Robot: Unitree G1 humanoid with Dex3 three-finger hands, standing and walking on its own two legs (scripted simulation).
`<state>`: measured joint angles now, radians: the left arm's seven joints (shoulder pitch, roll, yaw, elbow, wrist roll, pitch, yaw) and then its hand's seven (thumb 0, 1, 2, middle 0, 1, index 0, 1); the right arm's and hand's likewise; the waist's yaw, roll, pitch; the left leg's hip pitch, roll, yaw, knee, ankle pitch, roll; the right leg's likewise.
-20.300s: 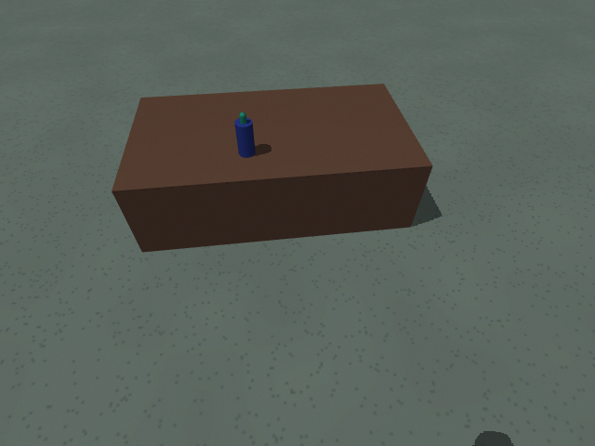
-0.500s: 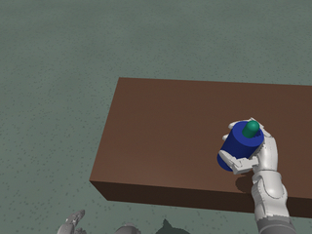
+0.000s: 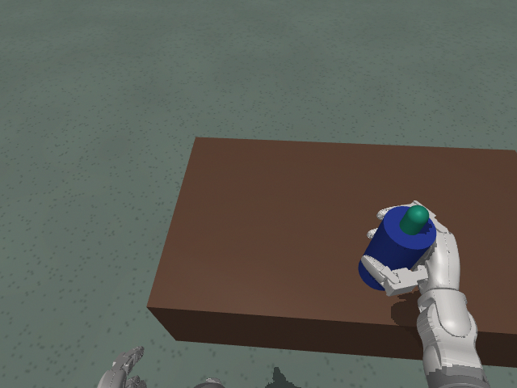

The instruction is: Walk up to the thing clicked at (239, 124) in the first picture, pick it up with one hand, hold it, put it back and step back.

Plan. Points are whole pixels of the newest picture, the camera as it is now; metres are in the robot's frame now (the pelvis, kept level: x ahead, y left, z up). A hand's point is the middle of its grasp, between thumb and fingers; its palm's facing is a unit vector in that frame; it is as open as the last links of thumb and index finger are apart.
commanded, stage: hold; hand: right
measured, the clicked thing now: (396, 245) +0.33 -0.17 +0.06
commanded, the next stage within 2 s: none
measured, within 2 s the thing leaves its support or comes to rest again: neither
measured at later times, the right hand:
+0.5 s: hand (391, 247) +0.33 -0.17 +0.05, palm faces +0.07 +1.00 +0.00, open 9.4 cm
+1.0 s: hand (387, 249) +0.33 -0.17 +0.05, palm faces +0.07 +1.00 +0.01, open 9.4 cm
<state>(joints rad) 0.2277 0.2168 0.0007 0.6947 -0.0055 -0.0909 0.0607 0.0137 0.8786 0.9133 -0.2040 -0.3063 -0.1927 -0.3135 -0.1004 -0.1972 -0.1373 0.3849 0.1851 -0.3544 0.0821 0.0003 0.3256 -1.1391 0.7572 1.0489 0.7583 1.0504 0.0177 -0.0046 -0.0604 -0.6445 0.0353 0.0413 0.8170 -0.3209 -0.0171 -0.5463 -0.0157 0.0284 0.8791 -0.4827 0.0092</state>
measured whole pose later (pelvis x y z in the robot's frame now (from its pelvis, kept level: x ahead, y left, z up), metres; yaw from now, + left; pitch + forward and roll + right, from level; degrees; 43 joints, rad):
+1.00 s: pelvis +0.00 +0.00 +0.00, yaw +0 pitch +8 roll +1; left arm 0.23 0.22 0.00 0.70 0.00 -0.10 0.06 0.01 0.89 0.91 -0.20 -0.31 -0.20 -0.31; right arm -0.13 -0.19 -0.14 0.43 0.18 -0.35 0.09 0.00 0.33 -1.14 0.76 1.05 0.76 1.05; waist 0.02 0.00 -0.05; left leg -0.62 0.03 0.04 0.80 -0.31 -0.02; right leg -0.52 -0.02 0.03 0.85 -0.47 0.01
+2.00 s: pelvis -0.01 +0.00 +0.00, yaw +0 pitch +8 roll +1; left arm 0.23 0.22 0.00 0.71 0.00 -0.11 0.06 0.01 0.89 0.90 -0.20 -0.30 -0.20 -0.30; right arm -0.13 -0.19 -0.14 0.44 0.18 -0.36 0.08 0.00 0.33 -1.14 0.76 1.05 0.76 1.05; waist 0.02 0.00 -0.05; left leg -0.64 0.03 0.04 0.81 -0.31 -0.01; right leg -0.54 -0.02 0.03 0.87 -0.47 0.01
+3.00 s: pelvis -0.04 +0.00 -0.12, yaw +0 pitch +28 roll +1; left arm 0.25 0.26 0.00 0.70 0.05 -0.10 -0.02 0.01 0.89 0.91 -0.21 -0.31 -0.20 -0.31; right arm -0.73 -0.33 -0.33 1.03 0.12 -0.56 0.15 0.00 0.34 -1.15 0.77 1.03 0.77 1.03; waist 0.13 0.00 -0.16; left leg -1.44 0.06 0.02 1.40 -0.45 -0.01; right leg -1.33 0.01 0.03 1.49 -0.65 0.01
